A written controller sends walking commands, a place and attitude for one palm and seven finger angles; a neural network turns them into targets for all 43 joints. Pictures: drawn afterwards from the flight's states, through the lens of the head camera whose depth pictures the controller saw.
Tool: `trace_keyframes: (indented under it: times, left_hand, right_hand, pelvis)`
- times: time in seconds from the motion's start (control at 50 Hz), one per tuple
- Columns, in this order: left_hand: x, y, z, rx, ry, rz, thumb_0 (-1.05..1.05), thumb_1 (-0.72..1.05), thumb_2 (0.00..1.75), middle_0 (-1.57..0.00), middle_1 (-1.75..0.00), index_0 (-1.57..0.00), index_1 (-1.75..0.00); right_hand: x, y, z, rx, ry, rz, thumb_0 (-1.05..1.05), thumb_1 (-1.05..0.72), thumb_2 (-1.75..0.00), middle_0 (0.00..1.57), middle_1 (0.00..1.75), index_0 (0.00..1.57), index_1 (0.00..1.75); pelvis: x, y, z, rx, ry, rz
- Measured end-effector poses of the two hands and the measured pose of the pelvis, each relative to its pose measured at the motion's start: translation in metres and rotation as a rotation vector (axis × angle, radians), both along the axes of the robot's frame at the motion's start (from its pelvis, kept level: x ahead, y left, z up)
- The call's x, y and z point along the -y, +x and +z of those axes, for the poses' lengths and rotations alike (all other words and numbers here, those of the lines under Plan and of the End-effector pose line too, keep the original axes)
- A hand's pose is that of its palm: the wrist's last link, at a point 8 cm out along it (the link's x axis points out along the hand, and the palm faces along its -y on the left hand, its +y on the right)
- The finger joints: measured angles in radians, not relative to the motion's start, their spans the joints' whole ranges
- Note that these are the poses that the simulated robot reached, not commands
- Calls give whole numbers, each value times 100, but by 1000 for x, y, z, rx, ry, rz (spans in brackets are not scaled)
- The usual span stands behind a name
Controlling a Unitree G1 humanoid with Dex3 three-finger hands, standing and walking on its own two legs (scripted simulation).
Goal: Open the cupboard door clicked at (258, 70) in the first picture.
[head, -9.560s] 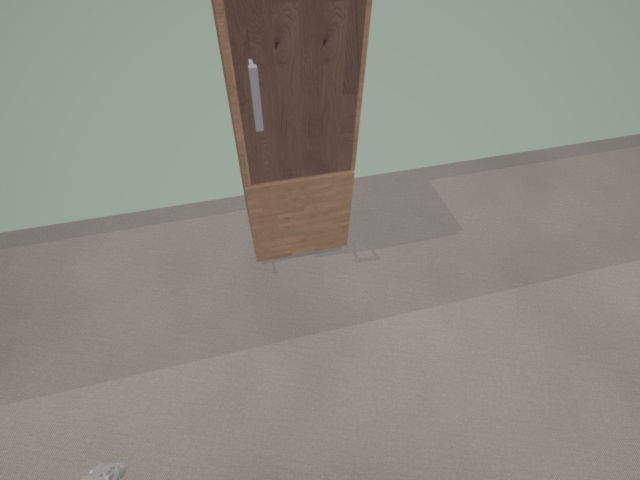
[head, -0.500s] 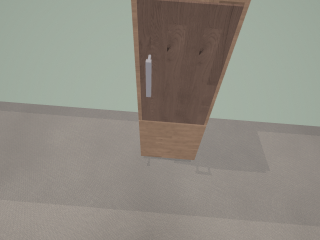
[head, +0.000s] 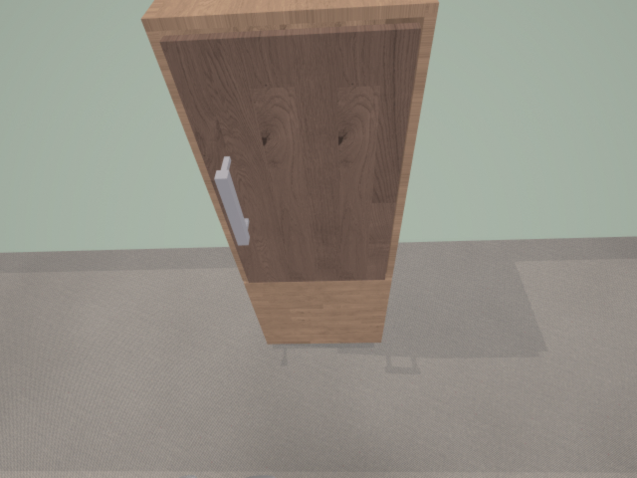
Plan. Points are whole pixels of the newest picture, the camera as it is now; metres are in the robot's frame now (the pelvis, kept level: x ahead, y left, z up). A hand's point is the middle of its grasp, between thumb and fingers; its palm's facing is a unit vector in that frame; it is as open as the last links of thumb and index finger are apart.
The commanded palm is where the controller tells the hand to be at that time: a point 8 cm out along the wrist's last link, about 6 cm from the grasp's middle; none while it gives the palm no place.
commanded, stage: come to a stop and stand still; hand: left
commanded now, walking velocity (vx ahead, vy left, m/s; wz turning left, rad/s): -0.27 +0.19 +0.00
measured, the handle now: (235, 203) +0.56 +0.18 -0.03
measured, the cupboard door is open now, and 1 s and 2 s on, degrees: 0 0 0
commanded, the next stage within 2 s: look again from close up in 1.14 s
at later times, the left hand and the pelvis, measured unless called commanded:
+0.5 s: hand out of the picture +0.01 +0.24 -0.17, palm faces +0.09 -0.97 -0.21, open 7.4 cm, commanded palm none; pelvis -0.01 +0.05 +0.01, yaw +1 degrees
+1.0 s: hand out of the picture -0.05 +0.19 -0.17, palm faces +0.03 -0.99 -0.17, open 7.4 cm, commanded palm none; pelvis -0.05 +0.03 +0.01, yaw +1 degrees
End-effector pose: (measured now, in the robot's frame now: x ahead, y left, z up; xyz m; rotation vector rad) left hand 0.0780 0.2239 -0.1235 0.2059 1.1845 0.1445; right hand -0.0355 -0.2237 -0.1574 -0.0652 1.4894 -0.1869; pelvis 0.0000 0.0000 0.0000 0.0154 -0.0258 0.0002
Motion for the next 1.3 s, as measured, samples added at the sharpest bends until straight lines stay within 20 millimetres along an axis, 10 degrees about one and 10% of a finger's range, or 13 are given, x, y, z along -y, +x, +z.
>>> trace_keyframes:
  times: [0.22,0.34,0.56,1.04,1.3]
  left_hand:
    - [-21,-18,-3,-66,14,76,0,92,90,-20,-30,-20,-30]
    - [-49,-42,-23,-87,-19,109,0,91,90,-20,-30,-20,-30]
    - [-68,-92,-16,-189,-30,119,1,91,90,-20,-30,-20,-30]
    - [-8,-139,-15,-232,-79,77,1,91,90,-20,-30,-20,-30]
    - [-4,-147,-16,-239,-85,67,1,91,90,-20,-30,-20,-30]
  right_hand:
    - [-1,100,13,170,-31,97,0,-91,-90,20,29,20,30]
    - [-21,123,24,281,-85,141,0,-91,-90,20,29,20,30]
    - [-53,94,36,265,-77,131,0,-92,-90,20,29,20,30]
    - [-40,-62,19,-40,-7,19,0,-91,-90,20,29,20,30]
    - [-48,-49,16,6,19,37,0,-91,-90,20,29,20,30]
  pelvis:
    - [-9,4,4,-12,2,14]
    - [-33,-4,-5,-8,-20,23]
    - [-52,-17,9,-9,-8,7]
    - [-27,-46,10,13,-11,10]
    - [-26,-46,7,-2,-21,23]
